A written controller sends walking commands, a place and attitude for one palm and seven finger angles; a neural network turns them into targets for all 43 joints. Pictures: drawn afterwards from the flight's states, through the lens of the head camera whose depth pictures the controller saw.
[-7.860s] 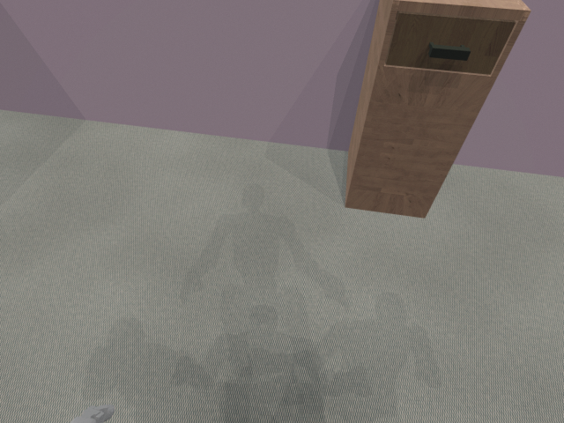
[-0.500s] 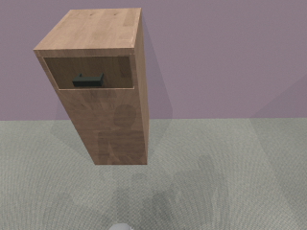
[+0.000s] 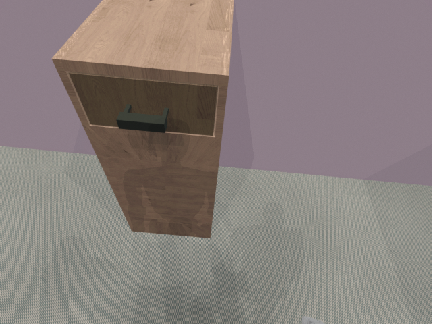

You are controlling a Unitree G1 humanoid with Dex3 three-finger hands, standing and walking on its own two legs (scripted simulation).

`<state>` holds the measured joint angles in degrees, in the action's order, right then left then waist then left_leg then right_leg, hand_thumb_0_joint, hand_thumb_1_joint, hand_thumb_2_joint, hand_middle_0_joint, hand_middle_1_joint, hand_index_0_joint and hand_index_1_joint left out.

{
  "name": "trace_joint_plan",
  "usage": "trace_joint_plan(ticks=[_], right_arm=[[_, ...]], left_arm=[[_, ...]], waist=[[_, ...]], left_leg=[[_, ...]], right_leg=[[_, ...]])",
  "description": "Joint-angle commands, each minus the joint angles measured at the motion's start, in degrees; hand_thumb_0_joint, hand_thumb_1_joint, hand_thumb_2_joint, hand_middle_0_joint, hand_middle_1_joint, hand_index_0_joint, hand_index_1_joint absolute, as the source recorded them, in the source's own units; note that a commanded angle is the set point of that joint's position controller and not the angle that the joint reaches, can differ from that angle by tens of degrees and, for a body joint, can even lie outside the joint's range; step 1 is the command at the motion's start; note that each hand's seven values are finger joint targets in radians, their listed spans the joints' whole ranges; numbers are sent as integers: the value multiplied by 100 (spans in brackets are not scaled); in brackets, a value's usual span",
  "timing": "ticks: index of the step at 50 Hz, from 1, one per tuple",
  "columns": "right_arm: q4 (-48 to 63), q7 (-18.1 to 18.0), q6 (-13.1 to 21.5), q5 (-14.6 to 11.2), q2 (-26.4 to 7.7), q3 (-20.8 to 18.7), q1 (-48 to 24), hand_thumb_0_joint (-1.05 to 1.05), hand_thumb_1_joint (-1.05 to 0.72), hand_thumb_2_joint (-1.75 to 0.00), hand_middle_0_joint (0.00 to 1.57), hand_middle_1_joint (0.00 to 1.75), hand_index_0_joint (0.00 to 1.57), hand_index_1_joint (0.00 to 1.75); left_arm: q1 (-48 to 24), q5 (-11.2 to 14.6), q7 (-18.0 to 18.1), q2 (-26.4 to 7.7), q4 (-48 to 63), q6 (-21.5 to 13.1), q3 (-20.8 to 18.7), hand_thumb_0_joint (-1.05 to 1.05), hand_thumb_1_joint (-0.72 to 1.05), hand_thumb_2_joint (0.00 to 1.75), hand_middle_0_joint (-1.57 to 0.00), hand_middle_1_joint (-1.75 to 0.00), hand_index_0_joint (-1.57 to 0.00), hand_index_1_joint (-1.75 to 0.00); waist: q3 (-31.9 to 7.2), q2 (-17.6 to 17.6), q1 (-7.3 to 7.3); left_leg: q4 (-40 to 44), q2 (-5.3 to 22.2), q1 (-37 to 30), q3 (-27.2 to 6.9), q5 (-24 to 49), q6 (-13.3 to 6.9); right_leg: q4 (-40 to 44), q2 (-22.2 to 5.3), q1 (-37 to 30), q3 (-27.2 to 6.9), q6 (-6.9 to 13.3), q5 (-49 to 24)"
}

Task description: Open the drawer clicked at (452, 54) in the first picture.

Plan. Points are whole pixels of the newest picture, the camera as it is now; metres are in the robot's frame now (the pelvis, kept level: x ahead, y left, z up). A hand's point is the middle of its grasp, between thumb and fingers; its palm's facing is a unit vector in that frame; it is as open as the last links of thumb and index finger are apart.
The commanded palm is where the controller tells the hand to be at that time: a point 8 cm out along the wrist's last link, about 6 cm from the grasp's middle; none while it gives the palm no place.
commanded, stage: come to a stop and stand still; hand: left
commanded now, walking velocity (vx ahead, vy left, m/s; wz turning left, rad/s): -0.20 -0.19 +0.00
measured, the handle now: (144, 115) +0.54 +0.23 +0.03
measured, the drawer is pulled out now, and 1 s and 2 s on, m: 0.00 0.00 0.00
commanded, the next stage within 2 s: look again from close up in 0.78 s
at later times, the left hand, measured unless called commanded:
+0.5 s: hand out of the picture +0.07 +0.15 -0.17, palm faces +0.00 -0.96 -0.30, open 7.4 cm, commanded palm none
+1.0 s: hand out of the picture +0.00 +0.16 -0.17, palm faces +0.01 -0.95 -0.31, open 7.4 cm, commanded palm none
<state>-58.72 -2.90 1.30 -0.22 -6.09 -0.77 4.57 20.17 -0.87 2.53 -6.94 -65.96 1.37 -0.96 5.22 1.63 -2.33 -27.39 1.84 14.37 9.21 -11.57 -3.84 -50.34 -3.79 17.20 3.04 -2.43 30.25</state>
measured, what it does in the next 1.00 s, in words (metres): steps on the spot: right foot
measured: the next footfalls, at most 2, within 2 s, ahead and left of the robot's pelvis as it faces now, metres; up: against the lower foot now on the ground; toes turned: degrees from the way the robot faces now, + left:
right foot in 0.32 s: +0.00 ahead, -0.20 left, +0.00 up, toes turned -3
right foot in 2.00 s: +0.04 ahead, -0.14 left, +0.00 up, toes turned -6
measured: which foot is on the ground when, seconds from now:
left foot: down 0.00-1.00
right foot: up 0.00-0.30, down 0.32-1.00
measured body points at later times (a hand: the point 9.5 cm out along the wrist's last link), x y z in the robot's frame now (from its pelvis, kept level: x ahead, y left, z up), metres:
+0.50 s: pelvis -0.04 -0.07 -0.02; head -0.06 -0.06 +0.42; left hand +0.07 +0.20 -0.15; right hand -0.01 -0.36 -0.16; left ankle +0.04 +0.06 -0.74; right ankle -0.04 -0.20 -0.74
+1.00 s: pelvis -0.03 -0.07 -0.01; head -0.03 -0.07 +0.44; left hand +0.00 +0.21 -0.14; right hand +0.02 -0.36 -0.14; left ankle +0.04 +0.06 -0.74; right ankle -0.04 -0.20 -0.74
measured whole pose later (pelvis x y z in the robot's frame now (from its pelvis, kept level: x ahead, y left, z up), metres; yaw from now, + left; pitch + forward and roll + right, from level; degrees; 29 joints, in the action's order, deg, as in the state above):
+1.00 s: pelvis -0.03 -0.07 -0.01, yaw +1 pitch -3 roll -1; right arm -59.0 0.2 -0.8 0.7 -17.3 -0.3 12.3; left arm 14.0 -0.9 0.3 -17.2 -58.8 0.5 -0.4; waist 2.4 -0.9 0.3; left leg -29.0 2.2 17.3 -1.4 -9.0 1.5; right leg -29.3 -1.6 9.4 3.8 -0.8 17.1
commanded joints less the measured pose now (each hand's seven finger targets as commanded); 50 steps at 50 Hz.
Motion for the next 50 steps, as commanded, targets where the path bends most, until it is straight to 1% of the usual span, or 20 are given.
trace_joint_plan(ticks=[1, 6, 11, 12, 13, 14, 16, 17, 18, 20, 21, 22, 23, 24, 25, 27, 31, 35, 40, 50], right_arm=[[7, -80, -151, 85, -1192, -347, 827, 0, -90, -90, 20, 30, 20, 30], [253, -22, -156, 128, -1166, -386, 511, 0, -90, -90, 20, 30, 20, 30], [253, 85, -205, 197, -1285, -452, 637, 0, -90, -90, 20, 30, 20, 30], [830, 30, -158, 214, -2261, -592, 383, 0, -90, -90, 20, 30, 20, 30], [998, 83, -80, 269, -2228, -656, 126, 0, -90, -90, 20, 30, 20, 30], [863, 114, -110, 280, -1742, -601, 524, 0, -90, -90, 20, 30, 20, 30], [1045, 160, -211, 181, -1191, -475, 777, 0, -90, -90, 20, 30, 20, 30], [1122, 190, -239, 187, -1378, -487, 650, 0, -90, -90, 20, 30, 20, 30], [1196, 229, -209, 172, -1349, -504, 825, 0, -90, -90, 20, 30, 20, 30], [1158, 157, -143, 179, -1794, -554, 879, 0, -90, -90, 20, 30, 20, 30], [1118, 142, -75, 180, -1926, -571, 981, 0, -90, -90, 20, 30, 20, 30], [1052, 155, -24, 180, -1947, -558, 1190, 0, -90, -90, 20, 30, 20, 30], [1021, 167, 20, 192, -2078, -543, 1203, 0, -90, -90, 20, 30, 20, 30], [1038, 181, 41, 222, -2316, -551, 1066, 0, -90, -90, 20, 30, 20, 30], [1057, 193, 16, 227, -2435, -556, 837, 0, -90, -90, 20, 30, 20, 30], [1089, 213, -65, 226, -2303, -490, 602, 0, -90, -90, 20, 30, 20, 30], [922, 228, -107, 201, -1988, -359, 960, 0, -90, -90, 20, 30, 20, 30], [787, 245, -54, 186, -2093, -318, 921, 0, -90, -90, 20, 30, 20, 30], [616, 262, -65, 150, -2140, -276, 796, 0, -90, -90, 20, 30, 20, 30], [251, 259, -21, 100, -2151, -209, 567, 0, -90, -90, 20, 30, 20, 30]], left_arm=[[379, -53, -21, -548, 426, 155, -277, 0, 90, 90, -20, -30, -20, -30], [64, -55, -98, -674, 807, 260, -408, 0, 90, 90, -20, -30, -20, -30], [-454, -54, -150, -655, 1099, 210, -318, 0, 90, 90, -20, -30, -20, -30], [-519, -152, -176, -1627, 1698, 68, -209, 0, 90, 90, -20, -30, -20, -30], [-259, -75, -226, -1193, 1637, 36, -295, 0, 90, 90, -20, -30, -20, -30], [-244, -134, -200, -1129, 1513, -19, -334, 0, 90, 90, -20, -30, -20, -30], [-683, -190, -126, -1912, 1828, -66, -427, 0, 90, 90, -20, -30, -20, -30], [-1069, -184, -119, -2045, 2028, -105, -431, 0, 90, 90, -20, -30, -20, -30], [-1353, -221, -123, -2112, 2136, -72, -435, 0, 90, 90, -20, -30, -20, -30], [-1467, -149, -106, -2312, 2151, -158, -545, 0, 90, 90, -20, -30, -20, -30], [-1590, -113, -104, -2244, 2142, -179, -513, 0, 90, 90, -20, -30, -20, -30], [-1629, -95, -121, -2155, 2134, -167, -464, 0, 90, 90, -20, -30, -20, -30], [-1452, -68, -143, -2041, 2126, -145, -434, 0, 90, 90, -20, -30, -20, -30], [-1280, -30, -165, -1933, 2119, -132, -391, 0, 90, 90, -20, -30, -20, -30], [-1052, -12, -173, -1892, 2009, -126, -371, 0, 90, 90, -20, -30, -20, -30], [-813, -34, -185, -1999, 1855, -146, -384, 0, 90, 90, -20, -30, -20, -30], [-1164, -45, -199, -2148, 1799, -190, -349, 0, 90, 90, -20, -30, -20, -30], [-1168, -23, -206, -2128, 1694, -229, -283, 0, 90, 90, -20, -30, -20, -30], [-1112, -13, -200, -2197, 1476, -252, -249, 0, 90, 90, -20, -30, -20, -30], [-804, 11, -162, -2089, 1065, -286, -178, 0, 90, 90, -20, -30, -20, -30]], waist=[[-661, -586, 245], [-794, -1012, 184], [-687, -1542, 339], [-733, -1017, 143], [-1226, -781, -28], [-1214, -398, 159], [-677, 1339, 282], [-698, 724, 304], [-662, 225, 539], [-583, 1542, 442], [-467, 1496, 521], [-508, 993, 600], [-443, 8, 526], [-270, -1026, 392], [-164, -1406, 213], [88, -904, 73], [-16, 262, 400], [-268, -218, 359], [-230, 57, 341], [-388, -99, 260]], left_leg=[[843, 1986, -577, -1259, 4066, -699], [999, 1711, -314, -1054, 2370, -568], [1252, 1577, -341, -1300, 416, -508], [956, 1596, -140, -1542, 96, -363], [258, 1512, 168, -1373, -601, -181], [-155, 982, 212, -1189, -456, 16], [-1643, -36, 1352, -445, -1506, 388], [-2192, 80, 1110, -766, -1638, 299], [-2113, 6, 969, -639, -1489, 298], [-1803, 40, 1058, -736, -1137, 225], [-1367, 127, 696, -773, -729, 186], [-908, 155, 255, -872, -215, 156], [-450, 347, 153, -1362, 36, 63], [216, 770, 433, -2063, -281, -89], [776, 945, 930, -2445, -1245, -196], [761, 649, 1564, -2115, -2211, -25], [-315, 158, 532, -1211, -934, 207], [95, 274, 335, -1484, -652, 195], [45, 228, 166, -1347, -436, 282], [333, 379, -124, -1443, 335, 259]], right_leg=[[-1359, -26, 668, -349, -28, -390], [-1653, 57, 903, -449, -83, -854], [78, 7, 566, -110, -9, -481], [1078, -57, 188, -168, 86, -341], [1849, 14, -76, -134, 200, -927], [2618, 142, -277, 21, 255, -1328], [3398, -1123, -154, -1591, 899, -813], [3387, -1313, 209, -1492, 1083, -706], [3115, -1071, 290, -965, 1062, -954], [2878, -916, 210, -1035, 1035, -1422], [2684, -877, 362, -880, 1035, -1635], [2394, -675, 539, -614, 886, -1449], [1994, -333, 696, -456, 693, -1101], [1675, 9, 617, -234, 496, -766], [1688, 148, 122, -176, 424, -514], [2122, 84, -322, -299, 468, -434], [3225, -533, 510, -984, 675, 411], [2944, -326, 188, -717, 551, -271], [3191, -439, 130, -808, 554, -302], [3068, -340, -351, -553, 425, -1338]])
